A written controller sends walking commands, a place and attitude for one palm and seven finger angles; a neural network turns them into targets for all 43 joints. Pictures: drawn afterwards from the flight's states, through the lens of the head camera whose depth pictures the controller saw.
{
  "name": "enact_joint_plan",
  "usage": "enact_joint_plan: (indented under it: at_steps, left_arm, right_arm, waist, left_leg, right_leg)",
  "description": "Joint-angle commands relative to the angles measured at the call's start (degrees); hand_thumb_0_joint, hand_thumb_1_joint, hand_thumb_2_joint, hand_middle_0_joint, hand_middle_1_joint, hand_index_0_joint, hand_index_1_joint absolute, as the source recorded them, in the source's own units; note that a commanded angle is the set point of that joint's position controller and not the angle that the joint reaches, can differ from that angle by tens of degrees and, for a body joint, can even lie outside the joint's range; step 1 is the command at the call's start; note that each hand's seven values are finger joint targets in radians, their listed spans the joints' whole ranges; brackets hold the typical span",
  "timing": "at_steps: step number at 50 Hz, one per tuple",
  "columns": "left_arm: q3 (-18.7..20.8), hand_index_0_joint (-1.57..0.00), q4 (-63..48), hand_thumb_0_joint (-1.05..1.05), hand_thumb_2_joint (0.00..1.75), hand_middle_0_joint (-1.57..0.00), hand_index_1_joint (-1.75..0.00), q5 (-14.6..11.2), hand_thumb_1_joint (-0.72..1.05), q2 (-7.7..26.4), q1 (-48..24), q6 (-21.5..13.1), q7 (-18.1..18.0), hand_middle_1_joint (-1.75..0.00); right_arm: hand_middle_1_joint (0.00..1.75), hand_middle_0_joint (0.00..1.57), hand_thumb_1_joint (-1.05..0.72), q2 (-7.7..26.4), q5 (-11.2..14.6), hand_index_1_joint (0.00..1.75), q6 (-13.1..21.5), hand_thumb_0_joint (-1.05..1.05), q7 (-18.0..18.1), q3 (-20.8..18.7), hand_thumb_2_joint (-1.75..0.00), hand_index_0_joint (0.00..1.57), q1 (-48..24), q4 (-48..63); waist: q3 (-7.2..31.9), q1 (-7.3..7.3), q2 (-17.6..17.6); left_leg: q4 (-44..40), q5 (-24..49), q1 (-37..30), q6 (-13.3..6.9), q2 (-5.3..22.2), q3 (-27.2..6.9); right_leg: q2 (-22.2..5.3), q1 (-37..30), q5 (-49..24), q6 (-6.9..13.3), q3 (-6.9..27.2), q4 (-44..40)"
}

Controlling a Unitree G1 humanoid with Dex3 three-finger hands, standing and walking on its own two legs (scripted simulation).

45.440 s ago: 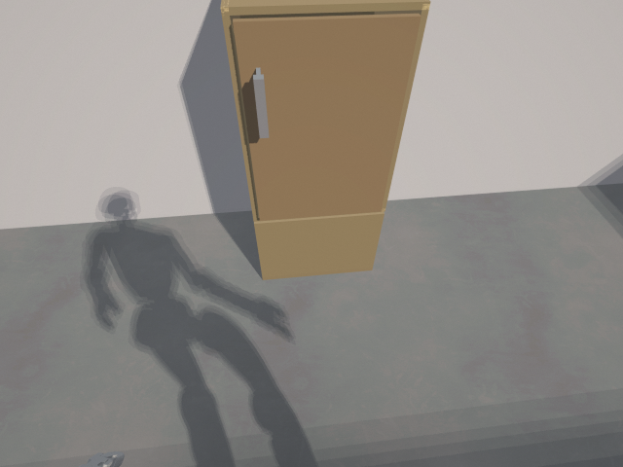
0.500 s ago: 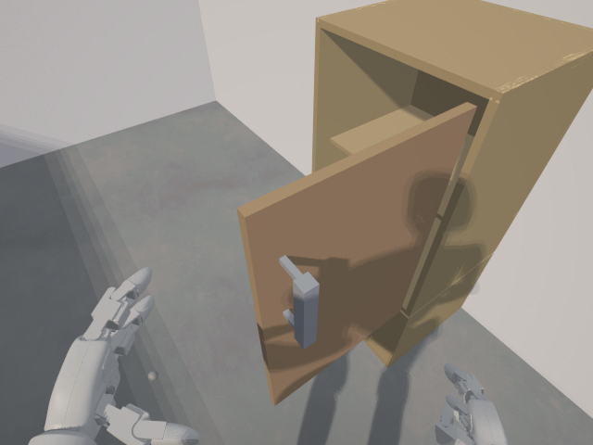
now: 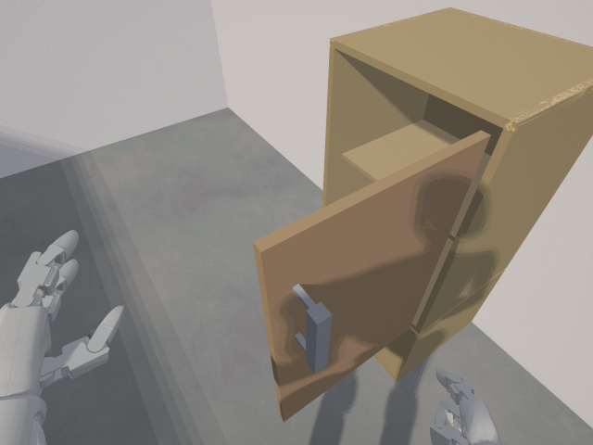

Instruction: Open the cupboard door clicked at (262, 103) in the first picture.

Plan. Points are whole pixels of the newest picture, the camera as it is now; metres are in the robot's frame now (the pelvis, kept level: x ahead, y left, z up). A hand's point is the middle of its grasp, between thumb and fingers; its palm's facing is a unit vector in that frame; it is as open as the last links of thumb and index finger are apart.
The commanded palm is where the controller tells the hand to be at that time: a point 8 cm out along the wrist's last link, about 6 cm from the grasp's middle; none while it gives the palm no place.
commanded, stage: draw the hand back to the body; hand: left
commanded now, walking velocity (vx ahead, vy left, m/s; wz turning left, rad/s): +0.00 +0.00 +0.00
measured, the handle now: (308, 329) +0.28 +0.03 +0.01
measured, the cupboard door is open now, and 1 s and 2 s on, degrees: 90 90 90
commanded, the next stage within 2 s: step back with the hand held close in 0.46 s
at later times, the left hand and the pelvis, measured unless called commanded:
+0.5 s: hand (92, 331) +0.18 +0.23 +0.15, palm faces +0.42 -0.82 -0.39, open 7.5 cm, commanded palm +0.13 +0.28 +0.17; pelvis -0.01 -0.02 +0.00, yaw +0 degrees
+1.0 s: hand (85, 348) +0.16 +0.24 +0.14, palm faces +0.31 -0.81 -0.50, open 7.4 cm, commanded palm +0.10 +0.28 +0.17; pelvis -0.05 -0.01 +0.00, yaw -2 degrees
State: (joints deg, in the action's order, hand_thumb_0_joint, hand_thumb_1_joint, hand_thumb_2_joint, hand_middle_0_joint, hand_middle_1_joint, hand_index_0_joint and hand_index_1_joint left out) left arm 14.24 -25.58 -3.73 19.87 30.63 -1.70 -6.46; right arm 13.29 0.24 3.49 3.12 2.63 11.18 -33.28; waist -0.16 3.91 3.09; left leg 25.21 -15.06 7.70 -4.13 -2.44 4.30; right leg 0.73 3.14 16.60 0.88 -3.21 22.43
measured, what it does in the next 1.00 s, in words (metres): stands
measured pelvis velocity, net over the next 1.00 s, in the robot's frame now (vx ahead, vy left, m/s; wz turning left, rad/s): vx -0.05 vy -0.01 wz -0.04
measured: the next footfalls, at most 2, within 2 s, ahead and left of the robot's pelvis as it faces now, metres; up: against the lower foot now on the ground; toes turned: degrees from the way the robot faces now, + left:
right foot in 2.00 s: -0.30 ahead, -0.08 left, +0.00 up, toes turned -5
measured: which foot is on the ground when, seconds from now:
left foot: down 0.00-1.00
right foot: down 0.00-1.00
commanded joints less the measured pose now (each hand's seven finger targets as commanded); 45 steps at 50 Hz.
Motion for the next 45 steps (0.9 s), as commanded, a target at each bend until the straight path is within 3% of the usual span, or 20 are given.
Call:
enact_joint_plan:
  at_steps: [1,4,6,9,13,20,22,24,26,28,29,30,31,32,35,38,41,43,45]
  left_arm:
    - [9.8,-0.2,-12.4,0.0,0.86,-0.2,-0.3,-0.4,0.8,10.5,-5.8,-4.2,-1.2,-0.3]
    - [12.1,-0.2,-11.0,0.0,0.9,-0.2,-0.3,-0.7,0.9,11.8,-7.3,-4.5,-1.4,-0.3]
    - [9.8,-0.2,-8.6,0.0,0.9,-0.2,-0.3,-0.9,0.9,9.0,-5.6,-4.1,-0.9,-0.3]
    - [8.7,-0.2,-8.2,0.0,0.9,-0.2,-0.3,-1.0,0.9,8.5,-5.8,-4.1,-0.5,-0.3]
    - [11.6,-0.2,-11.0,0.0,0.9,-0.2,-0.3,-0.7,0.9,12.3,-7.1,-4.8,-1.0,-0.3]
    - [10.9,-0.2,-10.5,0.0,0.9,-0.2,-0.3,-1.0,0.9,11.1,-7.1,-5.5,-1.1,-0.3]
    - [10.6,-0.2,-9.4,0.0,0.9,-0.2,-0.3,-1.1,0.9,10.5,-6.9,-5.5,-0.9,-0.3]
    - [10.1,-0.2,-9.3,0.0,0.9,-0.2,-0.3,-1.2,0.9,10.1,-6.7,-5.6,-0.8,-0.3]
    - [10.2,-0.2,-9.0,0.0,0.9,-0.2,-0.3,-1.1,0.9,10.1,-6.4,-5.9,-0.8,-0.3]
    - [11.0,-0.2,-8.5,0.0,0.9,-0.2,-0.3,-1.0,0.9,11.3,-6.8,-5.9,-0.9,-0.3]
    - [11.4,-0.2,-11.2,0.0,0.9,-0.2,-0.3,-1.1,0.9,12.4,-12.1,-6.3,-1.2,-0.3]
    - [19.0,-0.2,-12.9,0.0,0.9,-0.2,-0.3,-0.6,0.9,19.9,-16.8,-8.5,-1.6,-0.3]
    - [15.4,-0.2,-7.1,0.0,0.9,-0.2,-0.3,-0.5,0.9,14.7,-10.0,-8.6,-1.0,-0.3]
    - [13.5,-0.2,-5.8,0.0,0.9,-0.2,-0.3,-0.2,0.9,12.5,-6.9,-8.4,-0.6,-0.3]
    - [12.0,-0.2,-6.9,0.0,0.9,-0.2,-0.3,0.1,0.9,11.4,-3.9,-8.5,-0.6,-0.3]
    - [13.3,-0.2,-9.2,0.0,0.9,-0.2,-0.3,0.3,0.9,13.4,-2.7,-8.4,-1.3,-0.3]
    - [14.9,-0.2,-11.6,0.0,0.9,-0.2,-0.3,0.2,0.9,14.8,-0.9,-8.4,-1.9,-0.3]
    - [17.0,-0.2,-12.8,0.0,0.9,-0.2,-0.3,0.0,0.9,16.8,-0.2,-8.6,-2.4,-0.3]
    - [16.5,-0.2,-12.7,0.0,0.9,-0.2,-0.3,-0.1,0.9,15.8,1.1,-8.6,-2.6,-0.3]
  right_arm:
    - [0.3,0.2,-0.9,6.8,0.2,0.3,2.8,0.0,0.3,-3.1,-0.9,0.2,-6.5,8.1]
    - [0.3,0.2,-0.9,6.7,0.2,0.3,2.7,0.0,0.4,-3.3,-0.9,0.2,-7.0,7.3]
    - [0.3,0.2,-0.9,6.8,0.3,0.3,2.5,0.0,0.1,-3.4,-0.9,0.2,-7.1,7.3]
    - [0.3,0.2,-0.9,7.2,0.3,0.3,2.1,0.0,0.0,-3.6,-0.9,0.2,-7.5,7.5]
    - [0.3,0.2,-0.9,7.3,0.2,0.3,2.6,0.0,0.4,-3.7,-0.9,0.2,-7.9,7.3]
    - [0.3,0.2,-0.9,6.5,0.5,0.3,3.5,0.0,0.7,-3.5,-0.9,0.2,-8.3,6.7]
    - [0.3,0.2,-0.9,6.5,0.4,0.3,3.5,0.0,0.7,-3.6,-0.9,0.2,-8.3,6.6]
    - [0.3,0.2,-0.9,6.5,0.4,0.3,3.5,0.0,0.8,-3.7,-0.9,0.2,-8.4,6.5]
    - [0.3,0.2,-0.9,6.5,0.4,0.3,3.5,0.0,0.7,-3.8,-0.9,0.2,-8.3,6.3]
    - [0.3,0.2,-0.9,6.8,0.3,0.3,3.6,0.0,0.9,-3.9,-0.9,0.2,-8.7,6.0]
    - [0.3,0.2,-0.9,6.6,0.5,0.3,3.7,0.0,1.0,-3.8,-0.9,0.2,-8.9,6.0]
    - [0.3,0.2,-0.9,7.3,1.2,0.3,2.9,0.0,1.1,-3.9,-0.9,0.2,-8.0,7.9]
    - [0.3,0.2,-0.9,6.6,0.7,0.3,2.1,0.0,1.3,-4.0,-0.9,0.2,-8.0,6.6]
    - [0.3,0.2,-0.9,6.6,0.5,0.3,1.3,0.0,1.2,-4.0,-0.9,0.2,-7.7,7.0]
    - [0.3,0.2,-0.9,7.0,0.6,0.3,-0.1,0.0,1.2,-4.6,-0.9,0.2,-7.5,7.9]
    - [0.3,0.2,-0.9,7.3,0.7,0.3,-1.2,0.0,1.6,-5.0,-0.9,0.2,-7.5,8.8]
    - [0.3,0.2,-0.9,6.9,1.0,0.3,-2.2,0.0,1.7,-5.2,-0.9,0.2,-7.4,10.1]
    - [0.3,0.2,-0.9,6.8,1.0,0.3,-2.4,0.0,2.0,-5.4,-0.9,0.2,-7.7,10.3]
    - [0.3,0.2,-0.9,6.5,1.1,0.3,-2.6,0.0,2.1,-5.5,-0.9,0.2,-7.3,10.7]
  waist:
    - [5.3,-0.18,1.3]
    - [5.0,-0.03,1.0]
    - [3.3,-0.15,0.5]
    - [2.7,-0.22,-0.7]
    - [4.7,0.31,0.1]
    - [2.1,-0.06,2.1]
    - [1.5,-0.09,-0.1]
    - [1.9,-0.14,0.8]
    - [2.0,-0.11,-0.4]
    - [1.9,0.08,-0.5]
    - [2.8,-0.37,0.3]
    - [-0.8,-2.35,-1.8]
    - [0.0,-2.69,-3.5]
    - [0.9,-2.69,-4.6]
    - [5.3,-2.81,-2.4]
    - [7.1,-2.79,-1.8]
    - [8.7,-2.88,-3.8]
    - [9.2,-2.77,-2.2]
    - [8.9,-3.0,-2.1]
  left_leg:
    - [-3.4,22.9,-5.7,3.8,5.5,-6.7]
    - [-3.4,22.6,-5.6,3.5,5.3,-6.3]
    - [-3.9,22.3,-5.5,3.4,5.3,-6.2]
    - [-4.3,20.0,-5.2,2.9,5.2,-6.1]
    - [-3.8,18.1,-5.3,2.5,4.6,-5.5]
    - [-4.3,14.2,-5.0,2.5,4.2,-5.2]
    - [-4.4,13.9,-4.9,2.3,4.1,-5.2]
    - [-4.3,14.0,-5.4,2.2,4.2,-4.8]
    - [-4.2,13.8,-5.4,2.0,4.0,-4.7]
    - [-3.8,13.8,-5.5,1.9,4.0,-4.4]
    - [-3.8,13.4,-5.8,1.8,3.8,-4.5]
    - [-1.5,9.9,-2.8,0.8,5.2,-6.3]
    - [0.0,9.6,-3.0,0.7,5.1,-6.3]
    - [0.3,10.5,-3.1,0.7,5.0,-5.6]
    - [0.4,15.5,-3.5,0.9,5.9,-4.8]
    - [0.4,18.2,-2.5,1.0,6.5,-4.8]
    - [0.9,19.9,-0.8,1.1,7.2,-5.1]
    - [0.6,19.5,0.7,1.1,7.4,-5.8]
    - [0.9,18.2,2.3,1.2,7.7,-6.0]
  right_leg:
    - [-0.6,2.4,-15.8,0.9,2.7,-2.6]
    - [-0.8,1.9,-16.7,1.0,2.9,-3.1]
    - [-0.7,2.7,-16.2,0.7,2.6,-3.4]
    - [-0.8,2.5,-15.5,0.7,2.8,-3.9]
    - [-0.9,1.3,-16.2,0.9,3.4,-4.2]
    - [-1.0,2.7,-13.6,0.9,3.7,-5.3]
    - [-0.9,3.0,-13.5,0.8,3.7,-5.6]
    - [-1.1,2.8,-13.9,0.7,3.9,-5.7]
    - [-1.1,2.8,-14.0,0.6,4.1,-5.9]
    - [-1.3,2.9,-14.7,0.6,4.4,-6.3]
    - [-1.5,2.8,-14.5,0.5,4.7,-6.4]
    - [-4.6,8.9,-18.0,-0.1,10.6,-8.5]
    - [-6.0,9.4,-20.1,-0.3,10.8,-8.2]
    - [-6.2,9.4,-22.1,-1.1,10.2,-7.5]
    - [-6.4,7.6,-26.9,-2.0,8.9,-4.3]
    - [-6.4,7.1,-27.9,-2.1,8.2,-2.6]
    - [-6.2,6.3,-28.9,-2.0,8.4,-0.7]
    - [-6.4,6.0,-27.9,-1.5,8.6,0.3]
    - [-6.3,6.4,-26.1,-1.3,9.3,0.7]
